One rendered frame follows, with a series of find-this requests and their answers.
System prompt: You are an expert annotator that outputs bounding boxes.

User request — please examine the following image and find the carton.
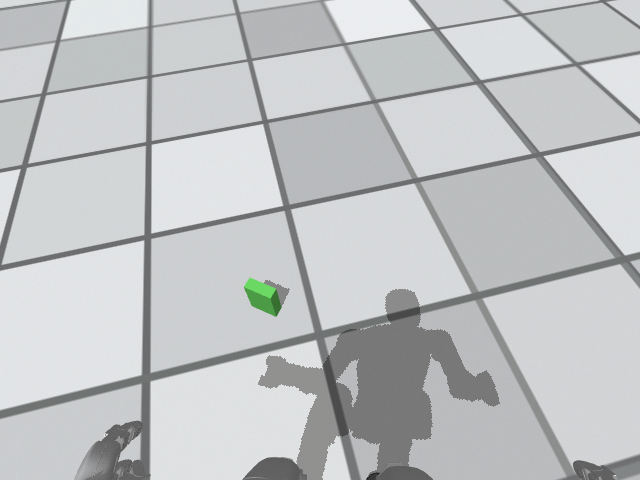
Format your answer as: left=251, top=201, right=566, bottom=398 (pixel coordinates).
left=244, top=278, right=282, bottom=317

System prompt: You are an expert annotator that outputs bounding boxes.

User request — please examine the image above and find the right robot hand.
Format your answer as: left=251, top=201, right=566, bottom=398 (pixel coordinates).
left=573, top=460, right=618, bottom=480

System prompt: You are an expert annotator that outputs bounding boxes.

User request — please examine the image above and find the left robot hand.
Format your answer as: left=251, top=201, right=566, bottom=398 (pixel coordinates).
left=74, top=421, right=151, bottom=480

